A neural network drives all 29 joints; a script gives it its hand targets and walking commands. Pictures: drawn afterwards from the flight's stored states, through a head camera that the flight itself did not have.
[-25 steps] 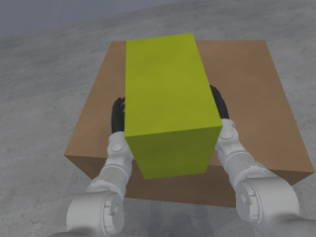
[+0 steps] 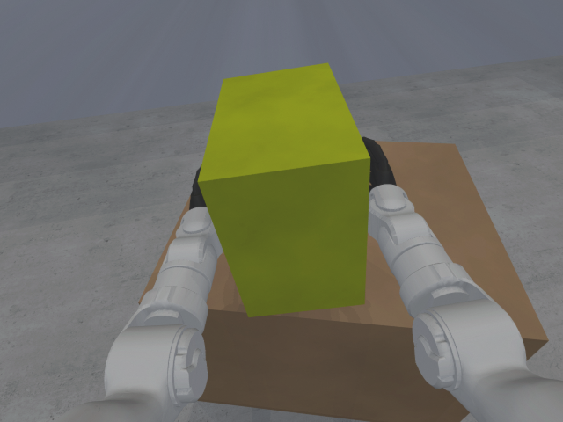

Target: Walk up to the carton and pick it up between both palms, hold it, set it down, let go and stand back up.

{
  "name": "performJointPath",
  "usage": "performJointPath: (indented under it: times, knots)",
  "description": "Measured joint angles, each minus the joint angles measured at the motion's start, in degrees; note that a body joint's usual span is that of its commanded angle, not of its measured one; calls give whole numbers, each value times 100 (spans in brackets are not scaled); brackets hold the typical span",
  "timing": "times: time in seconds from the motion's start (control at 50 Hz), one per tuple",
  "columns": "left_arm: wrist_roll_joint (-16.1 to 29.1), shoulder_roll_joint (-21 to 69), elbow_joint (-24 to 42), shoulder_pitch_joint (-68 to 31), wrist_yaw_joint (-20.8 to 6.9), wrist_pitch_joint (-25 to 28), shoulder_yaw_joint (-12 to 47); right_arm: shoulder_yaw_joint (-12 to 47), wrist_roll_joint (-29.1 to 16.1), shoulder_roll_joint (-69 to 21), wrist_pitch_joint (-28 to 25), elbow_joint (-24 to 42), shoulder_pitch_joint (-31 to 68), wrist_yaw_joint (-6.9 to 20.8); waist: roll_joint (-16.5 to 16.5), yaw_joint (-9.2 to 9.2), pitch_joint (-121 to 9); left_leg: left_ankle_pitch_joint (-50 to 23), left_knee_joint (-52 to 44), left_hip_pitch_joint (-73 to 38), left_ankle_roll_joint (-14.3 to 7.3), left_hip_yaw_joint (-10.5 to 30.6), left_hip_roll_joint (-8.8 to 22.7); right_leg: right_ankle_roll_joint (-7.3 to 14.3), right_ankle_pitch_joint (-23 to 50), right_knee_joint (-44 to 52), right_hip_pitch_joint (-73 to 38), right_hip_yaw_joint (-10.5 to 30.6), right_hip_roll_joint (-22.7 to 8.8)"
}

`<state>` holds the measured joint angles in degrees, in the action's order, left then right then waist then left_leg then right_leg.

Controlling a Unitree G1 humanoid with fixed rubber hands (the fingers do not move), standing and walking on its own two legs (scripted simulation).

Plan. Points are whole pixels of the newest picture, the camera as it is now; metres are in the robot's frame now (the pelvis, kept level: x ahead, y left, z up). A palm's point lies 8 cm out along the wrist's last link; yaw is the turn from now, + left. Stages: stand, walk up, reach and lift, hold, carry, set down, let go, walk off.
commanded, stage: reach and lift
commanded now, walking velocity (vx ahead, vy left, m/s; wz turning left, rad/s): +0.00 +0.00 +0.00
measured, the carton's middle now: (289, 185) +0.45 +0.03 +0.14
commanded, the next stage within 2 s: hold in 0.98 s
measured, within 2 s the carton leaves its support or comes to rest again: neither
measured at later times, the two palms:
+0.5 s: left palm (167, 201) +0.37 +0.19 +0.18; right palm (365, 192) +0.38 -0.08 +0.18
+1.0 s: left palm (170, 192) +0.37 +0.19 +0.19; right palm (369, 181) +0.38 -0.08 +0.20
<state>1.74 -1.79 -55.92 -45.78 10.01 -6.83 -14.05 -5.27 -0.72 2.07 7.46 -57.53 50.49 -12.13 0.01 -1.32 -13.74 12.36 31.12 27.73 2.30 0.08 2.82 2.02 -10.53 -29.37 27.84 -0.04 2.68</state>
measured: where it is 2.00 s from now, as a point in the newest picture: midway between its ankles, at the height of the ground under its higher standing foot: outside the picture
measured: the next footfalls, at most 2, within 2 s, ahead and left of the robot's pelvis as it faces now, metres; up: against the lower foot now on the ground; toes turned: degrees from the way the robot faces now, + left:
none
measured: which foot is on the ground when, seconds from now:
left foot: down 0.00-1.00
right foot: down 0.00-1.00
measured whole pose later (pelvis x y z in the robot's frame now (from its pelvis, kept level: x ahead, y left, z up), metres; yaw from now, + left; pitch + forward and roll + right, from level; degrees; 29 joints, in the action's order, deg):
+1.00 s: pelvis -0.02 +0.03 +0.01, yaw +0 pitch -2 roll -3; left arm -7.8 -0.4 -47.3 -51.1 9.9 -25.3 -15.0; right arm -10.9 -5.3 3.3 14.9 -56.9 52.7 -10.1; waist 0.0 -1.1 -6.0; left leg 12.4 31.1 16.7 1.0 0.4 2.8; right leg 0.0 -6.0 -20.7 12.6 -0.1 2.7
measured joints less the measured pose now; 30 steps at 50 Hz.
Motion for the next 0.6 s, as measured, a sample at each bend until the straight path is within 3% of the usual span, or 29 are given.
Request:
performJointPath:
  times: [0.22,0.36,0.6]
  knots:
    - [-494,-9,503,-49,-5,-977,147,-5,-158,64,503,2,102,40,0,0,308,165,0,-943,-77,18,0,-131,174,658,-1265,0,-2]
    - [-570,-9,792,-51,53,-1507,425,-5,-347,104,495,4,-129,114,-1,6,402,145,-1,-1103,-77,25,0,-151,329,919,-1550,-1,-2]
    - [-599,17,867,-52,107,-1784,575,-46,-477,122,578,67,-292,158,-1,20,440,37,-1,-1103,-77,30,0,-185,465,957,-1568,-1,-2]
